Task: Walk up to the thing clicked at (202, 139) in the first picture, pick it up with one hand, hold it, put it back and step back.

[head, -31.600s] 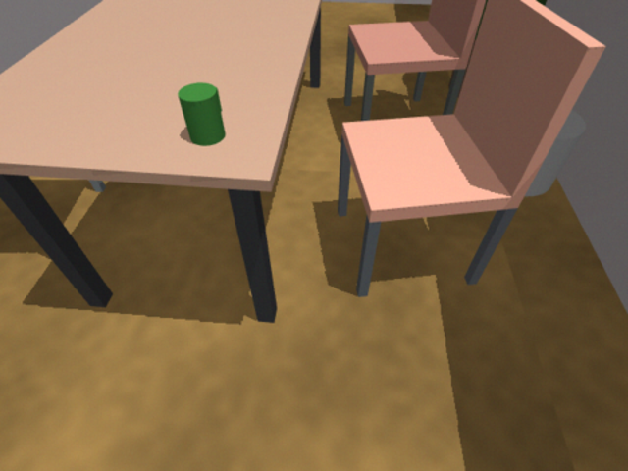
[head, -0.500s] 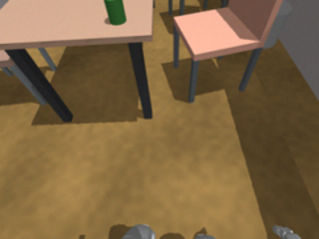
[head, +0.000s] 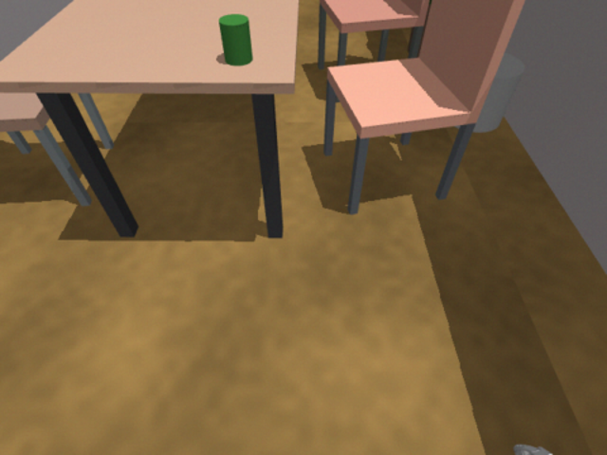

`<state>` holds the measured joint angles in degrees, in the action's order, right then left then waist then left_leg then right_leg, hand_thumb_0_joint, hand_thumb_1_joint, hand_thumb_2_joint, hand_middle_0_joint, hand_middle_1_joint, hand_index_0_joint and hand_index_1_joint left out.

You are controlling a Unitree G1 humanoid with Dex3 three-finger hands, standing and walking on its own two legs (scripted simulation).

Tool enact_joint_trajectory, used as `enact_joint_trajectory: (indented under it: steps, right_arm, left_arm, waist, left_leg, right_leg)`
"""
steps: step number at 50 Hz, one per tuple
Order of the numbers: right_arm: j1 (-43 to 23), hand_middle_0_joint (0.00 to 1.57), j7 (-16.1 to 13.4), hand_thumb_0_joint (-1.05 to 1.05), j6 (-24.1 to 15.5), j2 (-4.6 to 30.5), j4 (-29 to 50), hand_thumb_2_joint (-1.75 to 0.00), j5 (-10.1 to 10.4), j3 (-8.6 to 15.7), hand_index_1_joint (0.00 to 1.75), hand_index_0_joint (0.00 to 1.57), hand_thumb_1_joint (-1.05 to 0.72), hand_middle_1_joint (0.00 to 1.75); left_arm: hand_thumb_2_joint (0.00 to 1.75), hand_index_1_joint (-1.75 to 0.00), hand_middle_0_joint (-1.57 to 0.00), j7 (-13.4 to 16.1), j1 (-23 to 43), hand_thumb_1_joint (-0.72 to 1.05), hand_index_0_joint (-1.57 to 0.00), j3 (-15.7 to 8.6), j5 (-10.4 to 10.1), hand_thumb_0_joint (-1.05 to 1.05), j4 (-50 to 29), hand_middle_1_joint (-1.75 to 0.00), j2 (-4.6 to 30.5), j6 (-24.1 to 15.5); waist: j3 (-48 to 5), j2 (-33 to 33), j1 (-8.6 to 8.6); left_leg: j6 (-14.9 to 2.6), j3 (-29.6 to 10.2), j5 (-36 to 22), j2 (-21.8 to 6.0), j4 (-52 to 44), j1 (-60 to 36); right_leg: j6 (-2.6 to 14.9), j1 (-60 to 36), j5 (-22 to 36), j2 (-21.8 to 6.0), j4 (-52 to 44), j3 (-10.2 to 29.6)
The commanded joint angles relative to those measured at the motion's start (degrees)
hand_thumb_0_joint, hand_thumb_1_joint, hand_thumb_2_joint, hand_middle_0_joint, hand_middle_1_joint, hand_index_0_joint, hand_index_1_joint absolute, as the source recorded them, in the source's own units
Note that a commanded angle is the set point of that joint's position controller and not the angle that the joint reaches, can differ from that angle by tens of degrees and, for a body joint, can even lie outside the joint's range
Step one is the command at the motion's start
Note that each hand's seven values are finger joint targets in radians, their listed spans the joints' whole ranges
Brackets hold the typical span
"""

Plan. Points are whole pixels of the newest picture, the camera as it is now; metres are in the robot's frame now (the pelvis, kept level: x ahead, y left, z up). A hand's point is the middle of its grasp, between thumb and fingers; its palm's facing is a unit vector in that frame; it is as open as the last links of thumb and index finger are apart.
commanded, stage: step back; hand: left
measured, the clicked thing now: (238, 37) +1.14 +0.22 +0.04
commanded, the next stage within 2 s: stand in 0.78 s
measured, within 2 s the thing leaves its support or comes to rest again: neither
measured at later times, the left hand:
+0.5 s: hand out of the picture +0.13 +0.28 -0.14, palm faces -0.01 -0.92 -0.40, open 7.4 cm
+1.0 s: hand out of the picture +0.15 +0.27 -0.14, palm faces +0.00 -0.95 -0.32, open 7.4 cm
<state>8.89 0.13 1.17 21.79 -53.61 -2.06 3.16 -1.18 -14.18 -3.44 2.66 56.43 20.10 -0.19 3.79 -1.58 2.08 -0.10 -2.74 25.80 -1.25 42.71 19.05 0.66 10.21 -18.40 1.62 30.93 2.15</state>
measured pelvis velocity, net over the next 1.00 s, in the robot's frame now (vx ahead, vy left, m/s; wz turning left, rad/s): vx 0.05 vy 0.02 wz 0.00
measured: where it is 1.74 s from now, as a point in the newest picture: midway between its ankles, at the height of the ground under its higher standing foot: outside the picture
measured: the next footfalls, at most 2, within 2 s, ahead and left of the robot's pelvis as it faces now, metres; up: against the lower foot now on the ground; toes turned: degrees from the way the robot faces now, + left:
none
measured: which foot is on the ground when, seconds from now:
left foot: down 0.00-1.00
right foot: down 0.00-1.00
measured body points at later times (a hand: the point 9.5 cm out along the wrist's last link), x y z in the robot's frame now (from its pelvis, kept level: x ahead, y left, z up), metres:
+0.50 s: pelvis +0.04 +0.01 +0.00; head +0.06 +0.00 +0.45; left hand +0.13 +0.33 -0.11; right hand +0.10 -0.30 -0.13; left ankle +0.03 +0.14 -0.73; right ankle +0.05 -0.12 -0.73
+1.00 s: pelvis +0.05 +0.02 +0.01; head +0.07 +0.03 +0.46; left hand +0.15 +0.32 -0.12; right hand +0.16 -0.28 -0.11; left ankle +0.04 +0.14 -0.73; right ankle +0.05 -0.12 -0.73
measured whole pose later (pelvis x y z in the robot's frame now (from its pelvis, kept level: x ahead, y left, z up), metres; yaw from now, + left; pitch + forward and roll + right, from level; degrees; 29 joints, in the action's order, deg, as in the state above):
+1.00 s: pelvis +0.05 +0.02 +0.01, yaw +0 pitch -3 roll +0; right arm 3.1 -0.1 -1.2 19.5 -61.9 -0.4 0.4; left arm -0.5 -2.8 -0.9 0.2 63.1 20.0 -0.1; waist 4.6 0.8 0.1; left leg 0.6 0.3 13.6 -0.8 22.6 6.5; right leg -1.8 7.1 -12.5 -2.2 22.2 -0.2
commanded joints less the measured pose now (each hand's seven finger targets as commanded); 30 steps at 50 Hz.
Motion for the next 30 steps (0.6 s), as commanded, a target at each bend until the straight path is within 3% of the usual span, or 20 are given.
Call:
enact_joint_trajectory:
  steps: [1,4,7,8,9,10,11,12,14,17,20,21,22,23,24,25,26,27,28,30]
  right_arm:
    - [-2.5,0.20,0.4,0.00,-2.6,10.9,4.1,-0.90,0.8,2.8,0.30,0.20,-0.90,0.30]
    - [-2.5,0.20,0.8,0.00,-3.1,9.3,3.7,-0.90,0.4,2.5,0.30,0.20,-0.90,0.30]
    - [1.6,0.20,0.4,0.00,-3.5,8.7,1.4,-0.90,0.2,3.0,0.30,0.20,-0.90,0.30]
    - [3.3,0.20,0.0,0.00,-3.8,9.5,0.6,-0.90,0.0,3.4,0.30,0.20,-0.90,0.30]
    - [4.8,0.20,-0.3,0.00,-4.2,12.2,0.3,-0.90,-0.4,4.2,0.30,0.20,-0.90,0.30]
    - [3.7,0.20,-0.4,0.00,-4.3,16.0,0.7,-0.90,-0.2,4.5,0.30,0.20,-0.90,0.30]
    - [3.4,0.20,-0.2,0.00,-4.1,18.0,0.7,-0.90,0.0,5.1,0.30,0.20,-0.90,0.30]
    - [2.0,0.20,-0.1,0.00,-4.1,17.1,0.8,-0.90,-0.3,5.0,0.30,0.20,-0.90,0.30]
    - [0.0,0.20,-0.3,0.00,-4.3,14.0,1.6,-0.90,-0.5,3.8,0.30,0.20,-0.90,0.30]
    - [-0.7,0.20,-0.3,0.00,-4.4,13.6,1.1,-0.90,-0.1,3.8,0.30,0.20,-0.90,0.30]
    - [-3.4,0.20,-0.5,0.00,-3.2,11.0,1.8,-0.90,1.3,2.4,0.30,0.20,-0.90,0.30]
    - [-3.6,0.20,-0.7,0.00,-2.9,9.3,2.1,-0.90,1.9,1.8,0.30,0.20,-0.90,0.30]
    - [-3.9,0.20,-0.8,0.00,-2.8,8.0,2.8,-0.90,2.3,1.3,0.30,0.20,-0.90,0.30]
    - [-3.0,0.20,-0.9,0.00,-2.5,6.0,2.3,-0.90,2.2,0.5,0.30,0.20,-0.90,0.30]
    - [-0.4,0.20,-1.0,0.00,-2.0,7.7,0.5,-0.90,1.8,1.2,0.30,0.20,-0.90,0.30]
    - [2.0,0.20,-1.0,0.00,-2.0,8.3,-1.3,-0.90,1.5,1.4,0.30,0.20,-0.90,0.30]
    - [2.6,0.20,-0.8,0.00,-2.4,8.4,-2.5,-0.90,1.4,1.3,0.30,0.20,-0.90,0.30]
    - [1.9,0.20,-0.8,0.00,-2.9,10.1,-3.0,-0.90,1.3,1.6,0.30,0.20,-0.90,0.30]
    - [0.1,0.20,-0.8,0.00,-3.3,10.7,-3.2,-0.90,1.4,1.6,0.30,0.20,-0.90,0.30]
    - [-1.7,0.20,-0.9,0.00,-3.6,10.8,-3.1,-0.90,1.5,1.1,0.30,0.20,-0.90,0.30]
  left_arm:
    - [0.90,-0.30,-0.20,1.6,8.0,0.90,-0.20,-3.6,-0.3,0.00,-6.5,-0.30,16.2,-2.8]
    - [0.90,-0.30,-0.20,1.2,5.5,0.90,-0.20,-3.2,-0.4,0.00,-5.2,-0.30,16.3,-2.8]
    - [0.90,-0.30,-0.20,0.8,7.8,0.90,-0.20,-2.1,-0.9,0.00,-5.8,-0.30,15.1,-1.9]
    - [0.90,-0.30,-0.20,0.8,7.1,0.90,-0.20,-1.5,-1.0,0.00,-6.1,-0.30,13.3,-1.8]
    - [0.90,-0.30,-0.20,0.8,6.1,0.90,-0.20,-0.6,-1.5,0.00,-6.3,-0.30,10.5,-1.8]
    - [0.90,-0.30,-0.20,1.1,5.5,0.90,-0.20,-0.5,-2.1,0.00,-5.9,-0.30,10.0,-1.4]
    - [0.90,-0.30,-0.20,1.5,6.1,0.90,-0.20,-1.7,-1.5,0.00,-4.9,-0.30,14.2,-1.2]
    - [0.90,-0.30,-0.20,1.4,5.3,0.90,-0.20,-1.8,-1.6,0.00,-4.6,-0.30,14.8,-1.4]
    - [0.90,-0.30,-0.20,1.1,4.1,0.90,-0.20,-1.8,-1.7,0.00,-3.9,-0.30,13.5,-1.7]
    - [0.90,-0.30,-0.20,0.9,3.7,0.90,-0.20,-1.8,-1.9,0.00,-3.5,-0.30,11.9,-1.9]
    - [0.90,-0.30,-0.20,1.8,1.4,0.90,-0.20,-1.9,-1.5,0.00,-1.5,-0.30,11.1,-2.6]
    - [0.90,-0.30,-0.20,2.1,0.7,0.90,-0.20,-2.6,-1.3,0.00,-0.8,-0.30,13.2,-2.6]
    - [0.90,-0.30,-0.20,2.5,0.0,0.90,-0.20,-3.1,-0.9,0.00,-0.8,-0.30,15.7,-2.7]
    - [0.90,-0.30,-0.20,2.6,2.7,0.90,-0.20,-3.0,-1.3,0.00,-1.7,-0.30,17.6,-2.7]
    - [0.90,-0.30,-0.20,2.2,9.7,0.90,-0.20,-2.6,-1.3,0.00,-3.4,-0.30,18.8,-2.5]
    - [0.90,-0.30,-0.20,2.0,13.7,0.90,-0.20,-2.2,-1.1,0.00,-4.4,-0.30,17.3,-2.3]
    - [0.90,-0.30,-0.20,2.0,14.7,0.90,-0.20,-1.7,-1.4,0.00,-4.3,-0.30,15.6,-2.0]
    - [0.90,-0.30,-0.20,2.0,15.1,0.90,-0.20,-1.3,-1.7,0.00,-4.8,-0.30,14.0,-2.0]
    - [0.90,-0.30,-0.20,2.0,13.4,0.90,-0.20,-1.1,-2.1,0.00,-3.8,-0.30,12.8,-2.0]
    - [0.90,-0.30,-0.20,1.9,10.3,0.90,-0.20,-1.3,-2.1,0.00,-2.2,-0.30,13.6,-2.0]
  waist:
    - [2.5,7.2,-1.82]
    - [1.0,10.3,-0.61]
    - [-1.2,9.7,-3.17]
    - [-3.1,7.4,-4.01]
    - [-5.3,-0.5,-4.25]
    - [-5.5,-6.6,-3.32]
    - [-3.2,-4.9,-4.29]
    - [-1.3,-3.7,-3.07]
    - [-0.5,-4.6,-1.93]
    - [-2.4,-8.3,-1.80]
    - [-6.1,-6.3,0.81]
    - [-7.8,-2.2,1.06]
    - [-8.8,3.5,1.24]
    - [-8.0,7.2,0.51]
    - [-6.1,9.1,-1.79]
    - [-4.2,9.4,-3.89]
    - [-3.1,8.4,-4.82]
    - [-3.7,6.3,-4.62]
    - [-4.3,4.6,-2.76]
    - [-8.7,6.4,-0.65]
  left_leg:
    - [0.04,-0.7,1.1,-0.9,2.2,4.7]
    - [0.22,3.0,-2.6,0.3,-5.1,0.3]
    - [-0.19,4.7,-9.1,2.1,-16.9,-11.1]
    - [-0.60,1.7,-11.3,0.3,-20.1,-15.9]
    - [-3.26,-10.5,-9.8,-7.8,-23.8,-20.0]
    - [-8.97,-22.6,1.6,-16.3,-27.9,-18.1]
    - [-13.59,-25.9,6.6,-19.7,-29.2,-11.5]
    - [-13.72,-23.6,5.4,-18.9,-28.9,-10.0]
    - [-11.10,-16.2,-6.7,-15.4,-26.6,-10.4]
    - [-8.87,-9.6,-20.9,-12.2,-22.8,-9.2]
    - [-4.70,-1.5,-34.5,-7.8,-12.3,-6.3]
    - [-2.85,0.0,-31.1,-5.6,-9.1,-2.0]
    - [-1.02,1.7,-23.9,-2.7,-4.6,3.2]
    - [0.68,2.1,-8.3,0.5,-3.5,2.5]
    - [0.65,1.3,2.3,-0.2,-1.6,-4.4]
    - [0.23,1.0,1.0,-1.2,-5.3,-7.3]
    - [-0.01,1.4,-4.1,-1.8,-13.4,-8.6]
    - [-1.04,-1.0,-16.4,-3.4,-16.5,-8.9]
    - [-2.05,-3.5,-24.0,-5.3,-17.8,-7.9]
    - [-3.30,-2.2,-31.9,-6.0,-14.8,-8.8]
  right_leg:
    - [10.25,4.7,-10.9,-16.5,-15.8,17.9]
    - [8.65,5.2,-3.5,-14.0,-13.7,13.3]
    - [6.08,8.5,2.4,-11.1,-6.9,7.4]
    - [4.90,10.0,7.3,-9.7,-1.7,5.3]
    - [2.62,14.8,6.1,-5.3,6.7,2.0]
    - [1.16,18.4,-9.2,-0.6,12.7,-2.4]
    - [1.19,15.8,-15.2,-2.7,18.7,1.3]
    - [1.45,15.5,-14.8,-3.7,19.1,2.6]
    - [1.46,15.0,-12.5,-4.6,15.9,2.7]
    - [0.79,8.7,-6.7,-3.9,7.2,-1.4]
    - [0.88,-4.6,10.6,-2.2,-8.6,-3.8]
    - [1.75,-9.9,16.6,-3.9,-6.9,-0.5]
    - [4.01,-13.0,19.9,-9.5,-7.3,7.2]
    - [8.52,-6.7,14.0,-18.0,-11.2,16.7]
    - [12.38,3.2,10.0,-21.7,-11.1,18.4]
    - [11.34,6.5,8.3,-19.7,-10.0,15.6]
    - [7.98,6.7,9.8,-16.2,-8.7,10.4]
    - [4.25,4.8,14.8,-12.2,-5.8,5.8]
    - [2.16,2.2,18.0,-9.0,-3.1,2.3]
    - [1.42,-3.2,23.0,-7.6,-2.9,1.1]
